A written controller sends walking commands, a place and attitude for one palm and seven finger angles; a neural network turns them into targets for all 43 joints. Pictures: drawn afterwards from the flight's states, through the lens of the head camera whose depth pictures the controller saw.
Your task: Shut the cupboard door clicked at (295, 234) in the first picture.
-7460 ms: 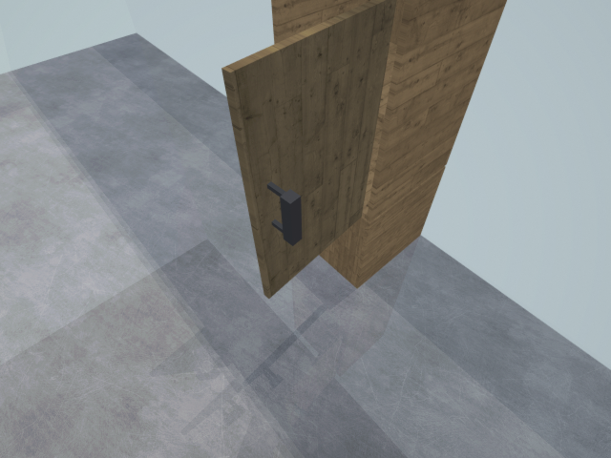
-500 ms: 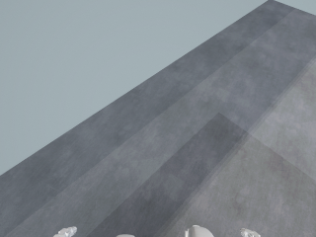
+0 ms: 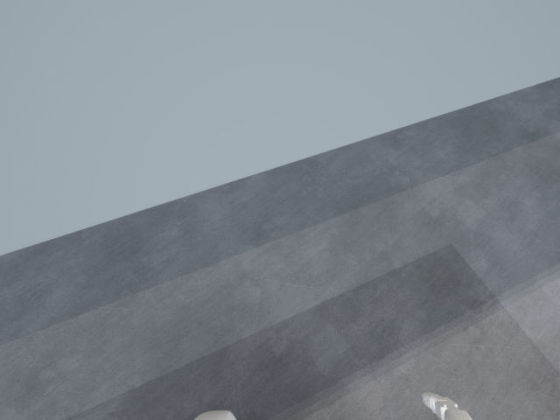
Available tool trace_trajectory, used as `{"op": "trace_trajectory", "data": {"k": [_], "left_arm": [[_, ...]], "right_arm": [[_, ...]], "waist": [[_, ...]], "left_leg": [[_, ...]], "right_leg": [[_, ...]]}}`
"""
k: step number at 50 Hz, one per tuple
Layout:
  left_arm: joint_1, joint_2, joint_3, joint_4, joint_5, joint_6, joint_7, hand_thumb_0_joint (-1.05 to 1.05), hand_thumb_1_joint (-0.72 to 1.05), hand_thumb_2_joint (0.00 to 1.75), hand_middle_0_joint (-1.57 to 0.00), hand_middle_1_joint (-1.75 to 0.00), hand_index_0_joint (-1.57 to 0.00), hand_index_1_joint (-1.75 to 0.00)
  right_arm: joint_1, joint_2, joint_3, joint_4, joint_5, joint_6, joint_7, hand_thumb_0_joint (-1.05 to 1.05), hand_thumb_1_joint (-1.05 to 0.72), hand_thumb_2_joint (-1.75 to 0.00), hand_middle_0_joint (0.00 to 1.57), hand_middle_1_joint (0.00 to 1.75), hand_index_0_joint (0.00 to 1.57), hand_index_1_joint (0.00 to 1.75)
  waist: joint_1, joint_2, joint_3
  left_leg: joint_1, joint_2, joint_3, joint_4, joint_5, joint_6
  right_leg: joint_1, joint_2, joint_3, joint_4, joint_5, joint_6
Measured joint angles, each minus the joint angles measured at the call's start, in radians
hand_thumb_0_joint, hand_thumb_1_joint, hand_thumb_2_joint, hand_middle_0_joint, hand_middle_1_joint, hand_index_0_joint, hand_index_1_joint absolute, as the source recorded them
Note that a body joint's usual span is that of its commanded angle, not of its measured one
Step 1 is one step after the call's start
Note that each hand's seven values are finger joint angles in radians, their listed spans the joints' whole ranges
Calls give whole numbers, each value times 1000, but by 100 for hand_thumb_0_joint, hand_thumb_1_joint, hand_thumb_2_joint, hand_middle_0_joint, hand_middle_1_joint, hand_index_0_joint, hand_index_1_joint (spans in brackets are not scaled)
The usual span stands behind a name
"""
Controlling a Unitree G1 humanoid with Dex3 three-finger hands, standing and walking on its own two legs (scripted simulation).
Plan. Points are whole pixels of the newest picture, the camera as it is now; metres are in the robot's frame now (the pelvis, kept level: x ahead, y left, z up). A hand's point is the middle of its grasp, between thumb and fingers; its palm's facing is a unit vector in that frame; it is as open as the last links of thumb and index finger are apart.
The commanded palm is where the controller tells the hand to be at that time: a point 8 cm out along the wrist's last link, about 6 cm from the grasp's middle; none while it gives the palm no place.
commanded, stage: walk to a spot facing it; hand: left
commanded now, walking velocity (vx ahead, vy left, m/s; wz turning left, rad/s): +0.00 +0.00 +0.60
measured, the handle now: out of the picture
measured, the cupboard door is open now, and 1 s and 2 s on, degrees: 95 95 95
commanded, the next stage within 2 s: none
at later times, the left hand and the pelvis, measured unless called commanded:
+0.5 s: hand out of the picture +0.05 +0.15 -0.13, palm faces +0.28 -0.92 -0.27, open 7.4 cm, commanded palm none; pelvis +0.02 -0.06 +0.02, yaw +18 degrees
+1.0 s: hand out of the picture -0.01 +0.17 -0.14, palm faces +0.57 -0.77 -0.29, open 7.4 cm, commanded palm none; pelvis +0.03 -0.07 +0.01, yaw +35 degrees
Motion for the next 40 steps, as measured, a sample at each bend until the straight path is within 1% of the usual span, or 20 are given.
{"op": "trace_trajectory", "data": {"k": [2, 4, 6, 9, 13, 15, 16, 17, 19, 21, 23, 25, 27, 31, 33, 34, 35, 36, 38, 40], "left_arm": [[-16, 20, 7, 14, 1, 28, 5, 1, 90, 90, -20, -30, -20, -30], [-35, 31, 14, 23, 2, 41, 5, 1, 91, 90, -20, -30, -20, -30], [-52, 38, 20, 17, 2, 42, 1, 1, 91, 90, -20, -30, -20, -30], [-71, 41, 22, -4, 1, 37, -3, 1, 91, 90, -20, -30, -20, -29], [-91, 38, 17, -30, -2, 27, -4, 1, 91, 90, -20, -30, -20, -29], [-94, 34, 13, -43, -4, 15, -5, 1, 91, 90, -20, -30, -20, -29], [-90, 35, 10, -52, -2, 4, -5, 1, 91, 90, -20, -30, -20, -29], [-92, 27, 8, -53, 3, -7, -1, 1, 91, 90, -20, -30, -20, -29], [-91, 5, -3, -55, 6, -16, 5, 0, 91, 90, -20, -30, -20, -30], [-79, -13, -13, -54, 5, -16, 9, 0, 91, 90, -20, -30, -20, -30], [-65, -26, -19, -50, 6, -14, 11, 0, 91, 90, -20, -30, -20, -30], [-53, -33, -23, -43, 8, -13, 12, 0, 91, 90, -20, -30, -20, -30], [-44, -37, -25, -36, 9, -14, 10, 0, 90, 90, -20, -30, -20, -30], [-29, -30, -19, -23, 13, -16, 4, 0, 90, 90, -20, -30, -21, -30], [-15, -19, -11, -14, 9, -14, 0, 0, 90, 90, -20, -30, -21, -30], [-3, -14, -7, -12, 5, -10, -2, 0, 90, 90, -20, -30, -21, -30], [-3, -2, -2, -6, 1, -1, -4, 0, 90, 90, -20, -30, -21, -30], [-9, 11, 2, 1, 2, 14, -2, 1, 90, 90, -20, -30, -21, -30], [-24, 29, 10, 16, 2, 35, 4, 1, 90, 90, -20, -30, -20, -30], [-40, 41, 17, 22, 2, 42, 3, 1, 91, 90, -20, -30, -20, -30]], "right_arm": [[2, 8, 4, -6, -2, -12, -8, 1, -91, -90, 20, 30, 20, 30], [16, 12, 7, -7, -4, -15, -20, 1, -91, -90, 20, 30, 20, 30], [30, 13, 9, 1, -6, -15, -27, 1, -91, -90, 20, 30, 21, 30], [50, 10, 9, 16, -7, -10, -27, 1, -90, -90, 20, 30, 21, 30], [71, 5, 0, 29, -10, 1, -23, 1, -90, -90, 21, 30, 21, 30], [82, 0, -7, 32, -7, 8, -22, 1, -90, -90, 21, 30, 21, 30], [90, -2, -11, 31, -3, 12, -21, 1, -90, -90, 21, 30, 21, 30], [88, -9, -17, 35, 0, 16, -21, 1, -90, -90, 21, 30, 21, 30], [83, -25, -28, 42, 1, 28, -20, 1, -90, -90, 21, 30, 21, 30], [74, -35, -34, 49, 0, 37, -17, 1, -91, -90, 20, 30, 21, 30], [67, -36, -34, 52, 0, 42, -11, 1, -91, -90, 20, 30, 20, 30], [60, -31, -31, 50, 2, 43, -6, 1, -91, -90, 20, 30, 20, 30], [53, -24, -26, 48, 4, 43, -2, 1, -91, -90, 20, 30, 20, 30], [30, -11, -14, 39, 6, 33, 1, 1, -91, -90, 20, 30, 20, 30], [21, -9, -9, 26, 6, 22, 2, 1, -91, -90, 20, 30, 20, 30], [21, -13, -7, 15, 4, 13, 4, 1, -91, -90, 20, 30, 20, 30], [15, -10, -8, 9, 1, 3, 1, 1, -91, -90, 20, 30, 20, 30], [10, -4, -6, 4, -1, -6, -2, 1, -91, -90, 20, 30, 20, 30], [14, 4, -1, -4, -3, -17, -13, 1, -91, -90, 20, 30, 20, 30], [24, 10, 3, -4, -5, -19, -24, 1, -91, -90, 20, 30, 20, 30]], "waist": [[3, -9, 4], [3, -1, -2], [4, 8, -6], [3, 27, -12], [-12, 56, -19], [-19, 69, -24], [-20, 66, -33], [-19, 76, -28], [-27, 88, -14], [-31, 87, -6], [-36, 77, -4], [-38, 59, -3], [-34, 43, -1], [-12, 13, 6], [-5, 3, 4], [-3, 9, -6], [-5, 0, -7], [-2, -9, -3], [0, -11, -3], [1, -5, -8]], "left_leg": [[-10, -8, -16, 30, -48, 20], [-4, -10, -42, 10, -54, 18], [9, -12, -66, -30, -29, 5], [23, -10, -101, -74, 0, -1], [13, -6, -153, -77, 8, -23], [-6, -8, -181, -49, -3, -40], [-24, -17, -191, -21, -16, -48], [-49, -19, -195, 42, -86, -52], [-117, -31, -176, 254, -219, -54], [-170, -27, -138, 442, -226, -64], [-190, -12, -102, 513, -201, -76], [-178, 2, -72, 477, -190, -85], [-150, 12, -48, 391, -186, -88], [-71, 14, -12, 184, -182, -77], [-13, 8, 3, 49, -110, -65], [13, 12, -2, -17, -26, -39], [-2, 3, -9, -4, -7, -8], [-16, -4, -15, 22, -22, 10], [-22, -9, -35, 31, -48, 21], [-11, -13, -57, -1, -35, 15]], "right_leg": [[-83, 24, 98, 187, -76, 24], [-145, 47, 158, 297, -51, 39], [-179, 58, 197, 325, -4, 46], [-180, 68, 226, 252, 27, 50], [-115, 95, 233, 58, 39, 46], [-52, 113, 221, -84, 98, 42], [-14, 112, 216, -173, 140, 29], [-12, 113, 206, -176, 155, 3], [-2, 99, 176, -156, 144, -27], [26, 83, 150, -177, 143, -34], [54, 69, 124, -212, 154, -35], [76, 54, 98, -240, 163, -35], [89, 40, 70, -254, 165, -33], [89, 14, 17, -223, 140, -23], [75, -2, -7, -173, 109, -12], [53, -7, -17, -123, 87, -4], [16, -12, 6, -38, 21, 14], [-26, -2, 53, 62, -44, 25], [-103, 31, 130, 229, -79, 38], [-155, 52, 176, 312, -39, 46]]}}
